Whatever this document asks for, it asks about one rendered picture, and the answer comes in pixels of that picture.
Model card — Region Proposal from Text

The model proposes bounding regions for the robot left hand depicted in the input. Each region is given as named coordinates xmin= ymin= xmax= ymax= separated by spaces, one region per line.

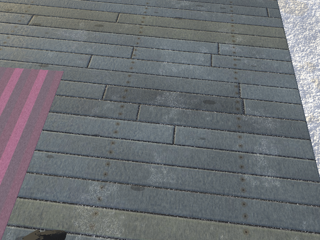
xmin=22 ymin=230 xmax=67 ymax=240

